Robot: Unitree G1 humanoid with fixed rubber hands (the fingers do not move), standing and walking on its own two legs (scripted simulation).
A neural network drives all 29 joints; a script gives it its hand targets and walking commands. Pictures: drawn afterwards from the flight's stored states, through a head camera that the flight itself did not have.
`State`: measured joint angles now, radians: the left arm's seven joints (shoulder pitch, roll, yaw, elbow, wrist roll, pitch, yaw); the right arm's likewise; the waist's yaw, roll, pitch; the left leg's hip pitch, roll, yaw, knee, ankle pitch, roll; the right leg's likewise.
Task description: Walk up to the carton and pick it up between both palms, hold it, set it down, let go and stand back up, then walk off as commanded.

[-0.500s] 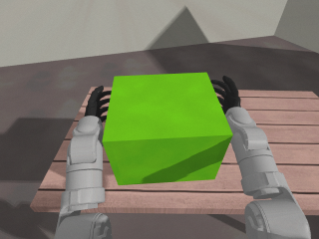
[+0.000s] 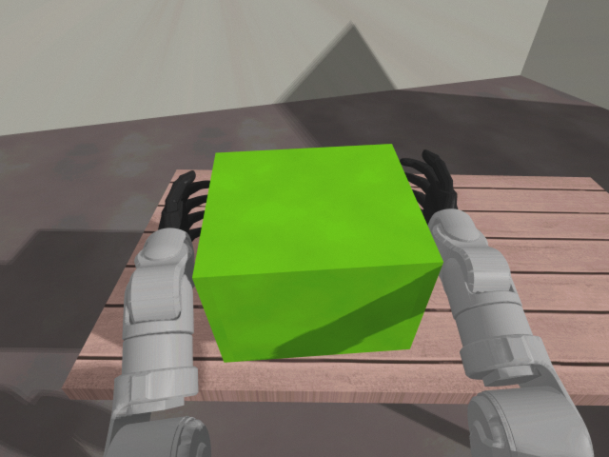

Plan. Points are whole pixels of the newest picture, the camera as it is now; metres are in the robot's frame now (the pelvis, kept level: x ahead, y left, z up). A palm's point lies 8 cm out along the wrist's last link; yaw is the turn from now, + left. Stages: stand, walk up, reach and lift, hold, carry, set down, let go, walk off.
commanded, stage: hold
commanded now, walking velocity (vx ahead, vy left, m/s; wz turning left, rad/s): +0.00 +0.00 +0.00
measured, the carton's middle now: (311, 249) +0.35 +0.00 +0.15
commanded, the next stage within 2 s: none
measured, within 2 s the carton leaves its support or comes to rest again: neither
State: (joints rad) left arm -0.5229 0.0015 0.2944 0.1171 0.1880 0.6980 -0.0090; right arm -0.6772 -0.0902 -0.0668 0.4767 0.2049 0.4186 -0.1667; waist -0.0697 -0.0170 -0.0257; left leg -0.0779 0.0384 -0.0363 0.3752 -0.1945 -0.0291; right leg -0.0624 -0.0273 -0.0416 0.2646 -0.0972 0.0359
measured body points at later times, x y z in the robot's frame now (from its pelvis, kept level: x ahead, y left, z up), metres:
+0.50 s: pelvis +0.02 +0.00 +0.00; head -0.02 +0.02 +0.45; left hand +0.39 +0.17 +0.18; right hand +0.40 -0.16 +0.20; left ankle +0.01 +0.13 -0.75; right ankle +0.04 -0.14 -0.75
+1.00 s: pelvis +0.00 +0.00 +0.00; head -0.05 +0.02 +0.45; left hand +0.37 +0.17 +0.17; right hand +0.38 -0.16 +0.19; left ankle +0.01 +0.13 -0.75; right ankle +0.04 -0.14 -0.75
